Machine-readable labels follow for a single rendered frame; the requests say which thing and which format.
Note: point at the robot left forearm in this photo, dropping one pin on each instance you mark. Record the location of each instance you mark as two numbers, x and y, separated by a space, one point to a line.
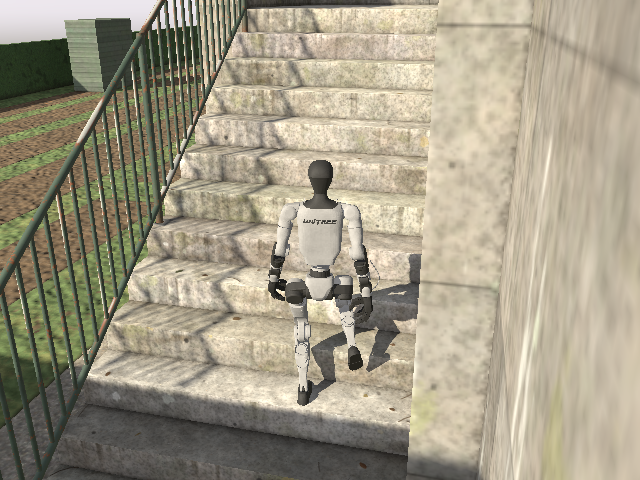
275 266

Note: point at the right robot hand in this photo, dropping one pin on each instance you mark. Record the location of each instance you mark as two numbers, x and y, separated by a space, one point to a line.
366 309

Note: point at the robot right upper arm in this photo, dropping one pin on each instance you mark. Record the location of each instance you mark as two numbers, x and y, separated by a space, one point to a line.
352 213

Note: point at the robot foot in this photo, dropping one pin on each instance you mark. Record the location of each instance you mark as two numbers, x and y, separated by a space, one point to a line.
303 397
354 358

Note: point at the left robot hand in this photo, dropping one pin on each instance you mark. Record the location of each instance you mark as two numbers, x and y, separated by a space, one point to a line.
272 286

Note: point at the robot right foot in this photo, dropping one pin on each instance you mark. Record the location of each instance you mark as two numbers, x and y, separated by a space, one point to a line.
354 358

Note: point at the robot left upper arm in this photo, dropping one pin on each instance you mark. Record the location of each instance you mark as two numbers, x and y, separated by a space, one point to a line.
289 212

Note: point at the robot right forearm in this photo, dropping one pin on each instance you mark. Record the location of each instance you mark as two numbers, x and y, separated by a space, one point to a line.
363 275

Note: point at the robot left foot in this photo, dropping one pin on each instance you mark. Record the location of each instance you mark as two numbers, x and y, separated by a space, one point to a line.
303 397

